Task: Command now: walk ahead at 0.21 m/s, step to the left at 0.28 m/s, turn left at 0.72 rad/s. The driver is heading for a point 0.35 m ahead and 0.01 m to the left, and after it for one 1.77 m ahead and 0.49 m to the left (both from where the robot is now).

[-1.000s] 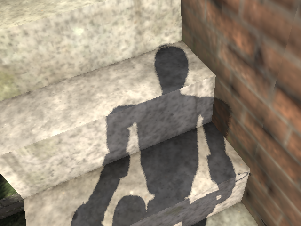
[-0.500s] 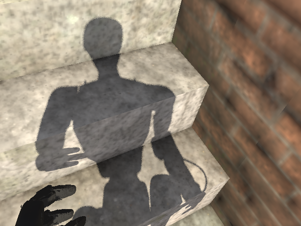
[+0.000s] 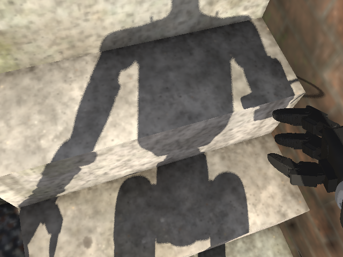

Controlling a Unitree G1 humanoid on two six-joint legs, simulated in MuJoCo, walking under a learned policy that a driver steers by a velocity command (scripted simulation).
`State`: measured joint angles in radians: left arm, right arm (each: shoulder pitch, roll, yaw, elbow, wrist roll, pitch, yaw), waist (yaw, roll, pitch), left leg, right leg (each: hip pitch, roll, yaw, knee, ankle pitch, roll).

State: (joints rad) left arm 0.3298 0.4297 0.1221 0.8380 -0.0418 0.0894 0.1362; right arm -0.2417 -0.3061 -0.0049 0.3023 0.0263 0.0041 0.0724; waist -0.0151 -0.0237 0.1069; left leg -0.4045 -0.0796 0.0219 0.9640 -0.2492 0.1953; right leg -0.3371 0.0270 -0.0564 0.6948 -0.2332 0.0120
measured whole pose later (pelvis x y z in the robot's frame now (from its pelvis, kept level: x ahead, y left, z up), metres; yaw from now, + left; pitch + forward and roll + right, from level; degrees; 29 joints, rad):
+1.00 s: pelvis -0.07 -0.08 -0.02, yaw -3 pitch +3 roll +1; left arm 0.42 0.16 0.03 0.72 -0.02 0.15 0.17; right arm -0.21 -0.09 0.06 0.28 0.12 0.02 0.13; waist 0.00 0.10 0.01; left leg -1.07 0.16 0.02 2.02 -0.46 0.12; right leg -0.13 0.03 -0.02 0.36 -0.30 -0.07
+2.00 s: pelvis +0.04 +0.03 +0.15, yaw -1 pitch -1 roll +3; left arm 0.49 0.40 0.16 0.80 0.02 0.09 0.07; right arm 0.08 -0.26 -0.03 0.50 -0.09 -0.13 0.04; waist 0.10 0.07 -0.08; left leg -0.29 0.12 0.19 0.98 -0.55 0.11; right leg -0.40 0.00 -0.14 0.86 -0.50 -0.09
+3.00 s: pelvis +0.11 -0.01 +0.24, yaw +9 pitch +7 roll +2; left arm 0.42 0.23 -0.03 0.80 0.11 0.01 -0.30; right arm -0.05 -0.23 0.06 0.15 0.08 0.04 -0.10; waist -0.12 -0.06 -0.06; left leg -1.13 -0.36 -0.24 1.44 -0.63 -0.06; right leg -0.29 -0.03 0.01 0.45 0.19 -0.12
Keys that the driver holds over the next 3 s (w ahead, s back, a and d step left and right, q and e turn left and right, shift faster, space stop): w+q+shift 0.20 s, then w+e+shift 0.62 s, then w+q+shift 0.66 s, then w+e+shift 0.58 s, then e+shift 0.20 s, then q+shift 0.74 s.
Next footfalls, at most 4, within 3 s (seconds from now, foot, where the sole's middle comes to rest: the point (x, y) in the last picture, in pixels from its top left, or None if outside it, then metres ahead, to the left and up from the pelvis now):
0.04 left None -0.20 0.00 -0.72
0.26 right None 0.09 0.01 -0.58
0.58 left None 0.05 0.18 -0.58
0.88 right None -0.10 -0.17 -0.80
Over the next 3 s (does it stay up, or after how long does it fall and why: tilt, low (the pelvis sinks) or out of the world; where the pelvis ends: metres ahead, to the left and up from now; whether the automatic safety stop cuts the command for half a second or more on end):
stays up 0.11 -0.01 0.24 its command is cut before an obstacle from the start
